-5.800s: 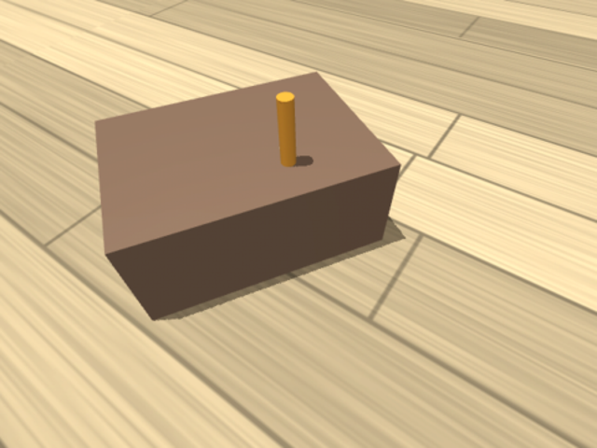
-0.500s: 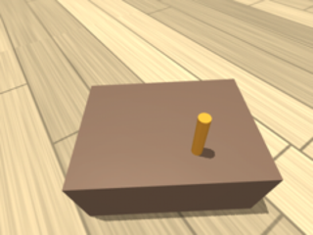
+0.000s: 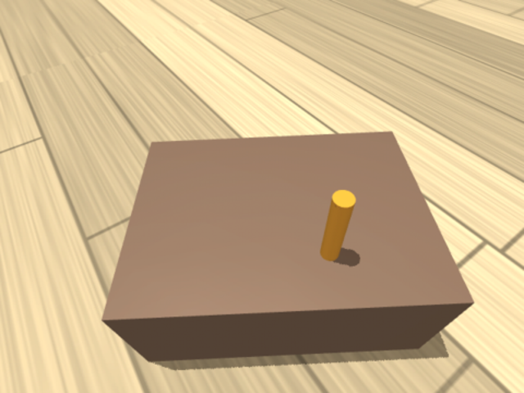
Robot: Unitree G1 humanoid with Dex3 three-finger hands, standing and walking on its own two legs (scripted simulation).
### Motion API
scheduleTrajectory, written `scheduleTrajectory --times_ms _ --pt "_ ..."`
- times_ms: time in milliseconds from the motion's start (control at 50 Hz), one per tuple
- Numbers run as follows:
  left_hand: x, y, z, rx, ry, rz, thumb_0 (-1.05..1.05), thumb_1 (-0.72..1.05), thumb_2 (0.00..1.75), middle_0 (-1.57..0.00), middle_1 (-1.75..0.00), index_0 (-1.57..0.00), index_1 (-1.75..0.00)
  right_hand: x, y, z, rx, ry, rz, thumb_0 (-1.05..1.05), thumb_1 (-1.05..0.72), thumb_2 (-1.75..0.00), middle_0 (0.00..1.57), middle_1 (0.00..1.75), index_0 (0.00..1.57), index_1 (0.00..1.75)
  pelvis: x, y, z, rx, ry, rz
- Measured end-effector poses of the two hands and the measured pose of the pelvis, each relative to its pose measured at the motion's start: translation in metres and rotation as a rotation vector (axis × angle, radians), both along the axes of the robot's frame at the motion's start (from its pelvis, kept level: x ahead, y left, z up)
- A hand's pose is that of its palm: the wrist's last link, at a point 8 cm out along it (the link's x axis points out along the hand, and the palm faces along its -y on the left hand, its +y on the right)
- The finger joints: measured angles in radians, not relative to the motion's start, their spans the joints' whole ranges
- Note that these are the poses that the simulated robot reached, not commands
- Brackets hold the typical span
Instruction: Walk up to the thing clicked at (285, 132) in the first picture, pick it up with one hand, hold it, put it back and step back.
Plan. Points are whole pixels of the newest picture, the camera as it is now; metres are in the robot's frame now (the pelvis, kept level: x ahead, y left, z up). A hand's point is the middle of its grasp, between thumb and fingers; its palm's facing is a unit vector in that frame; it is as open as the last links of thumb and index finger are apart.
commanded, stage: stand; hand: right
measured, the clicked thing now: (335, 228) +0.54 -0.19 -0.24
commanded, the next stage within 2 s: go down in 0.78 s
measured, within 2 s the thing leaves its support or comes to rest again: neither
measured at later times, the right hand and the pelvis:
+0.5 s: hand out of the picture +0.08 -0.25 -0.16, palm faces -0.02 +0.94 -0.33, open 7.4 cm; pelvis +0.01 +0.00 +0.00, yaw +0 degrees
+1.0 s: hand out of the picture +0.11 -0.24 -0.16, palm faces +0.04 +0.95 -0.31, open 8.4 cm; pelvis -0.01 +0.00 -0.01, yaw +0 degrees
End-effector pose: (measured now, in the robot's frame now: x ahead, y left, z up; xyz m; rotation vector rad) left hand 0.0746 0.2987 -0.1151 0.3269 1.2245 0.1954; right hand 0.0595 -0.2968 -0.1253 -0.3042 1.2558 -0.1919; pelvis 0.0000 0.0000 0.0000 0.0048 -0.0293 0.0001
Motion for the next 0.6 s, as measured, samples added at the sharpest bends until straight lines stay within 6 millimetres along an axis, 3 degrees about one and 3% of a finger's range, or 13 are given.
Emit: scheduleTrajectory --times_ms 360,600 --pt "0.006 0.001 0.000 0.004 0.002 0.003 0.01 0.90 0.90 -0.21 -0.30 -0.21 -0.30 0.015 0.000 0.001 -0.003 -0.014 0.005 0.01 -0.90 -0.90 0.20 0.30 0.20 0.30 0.008 0.001 0.000 -0.003 0.001 0.001" --pt "0.006 0.001 -0.001 0.000 0.007 0.006 0.01 0.90 0.90 -0.21 -0.30 -0.21 -0.30 0.014 0.001 0.002 -0.004 -0.008 0.005 0.01 -0.90 -0.90 0.20 0.30 0.20 0.30 0.009 0.001 0.000 -0.002 0.003 0.000"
